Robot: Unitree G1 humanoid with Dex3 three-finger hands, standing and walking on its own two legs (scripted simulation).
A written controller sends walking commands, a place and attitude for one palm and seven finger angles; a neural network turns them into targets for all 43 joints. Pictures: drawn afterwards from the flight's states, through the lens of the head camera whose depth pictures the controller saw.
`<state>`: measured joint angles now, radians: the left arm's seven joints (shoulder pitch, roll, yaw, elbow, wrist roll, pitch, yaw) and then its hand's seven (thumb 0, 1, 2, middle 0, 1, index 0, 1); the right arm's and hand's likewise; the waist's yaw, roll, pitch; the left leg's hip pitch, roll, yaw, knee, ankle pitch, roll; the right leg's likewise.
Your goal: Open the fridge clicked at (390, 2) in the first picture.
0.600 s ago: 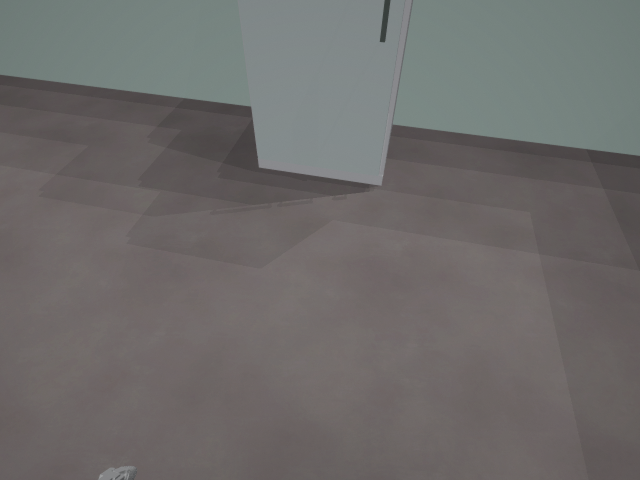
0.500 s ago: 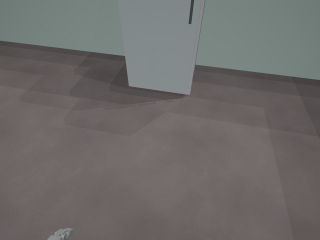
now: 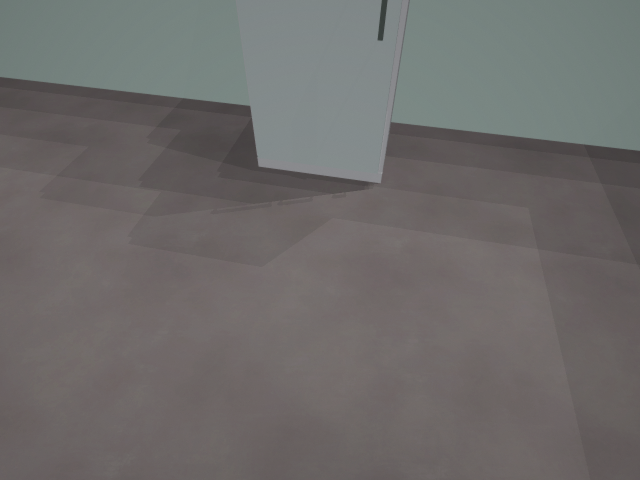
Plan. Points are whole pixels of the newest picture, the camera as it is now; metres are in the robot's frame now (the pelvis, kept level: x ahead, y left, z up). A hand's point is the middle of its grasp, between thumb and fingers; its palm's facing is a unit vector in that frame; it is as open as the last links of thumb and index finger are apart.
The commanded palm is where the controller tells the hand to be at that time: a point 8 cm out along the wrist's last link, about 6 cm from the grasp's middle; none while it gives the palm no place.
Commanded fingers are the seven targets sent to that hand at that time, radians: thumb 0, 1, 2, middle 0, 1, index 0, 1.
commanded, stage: stand and wait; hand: right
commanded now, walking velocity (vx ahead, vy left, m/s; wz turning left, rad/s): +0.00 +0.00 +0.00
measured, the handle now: out of the picture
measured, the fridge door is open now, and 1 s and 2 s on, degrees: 0 0 0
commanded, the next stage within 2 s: look at it before walking up in 0.22 s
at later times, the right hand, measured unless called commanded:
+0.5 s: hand out of the picture +0.07 -0.24 -0.15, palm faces -0.02 +0.94 -0.33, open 7.3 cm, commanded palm none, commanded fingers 0.00 -0.90 -0.90 0.20 0.30 0.20 0.30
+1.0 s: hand out of the picture +0.07 -0.24 -0.16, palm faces -0.02 +0.94 -0.33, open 7.3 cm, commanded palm none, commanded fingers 0.00 -0.90 -0.90 0.20 0.30 0.20 0.30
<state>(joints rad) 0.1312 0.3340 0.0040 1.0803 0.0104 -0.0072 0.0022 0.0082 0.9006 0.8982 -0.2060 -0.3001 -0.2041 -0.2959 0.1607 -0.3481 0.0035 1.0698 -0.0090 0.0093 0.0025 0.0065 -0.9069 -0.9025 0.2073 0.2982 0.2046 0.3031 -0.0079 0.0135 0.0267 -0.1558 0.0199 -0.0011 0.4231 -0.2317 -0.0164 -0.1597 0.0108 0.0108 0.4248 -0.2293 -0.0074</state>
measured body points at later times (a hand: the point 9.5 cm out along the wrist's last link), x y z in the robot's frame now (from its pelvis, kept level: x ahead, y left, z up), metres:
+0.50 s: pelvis +0.00 +0.00 +0.00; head -0.01 +0.00 +0.45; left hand +0.08 +0.30 -0.13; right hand +0.07 -0.29 -0.13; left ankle +0.00 +0.13 -0.74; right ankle +0.00 -0.12 -0.74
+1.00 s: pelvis +0.00 +0.01 +0.00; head +0.00 +0.01 +0.45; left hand +0.08 +0.30 -0.13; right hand +0.07 -0.29 -0.13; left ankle +0.00 +0.13 -0.74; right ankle +0.00 -0.12 -0.74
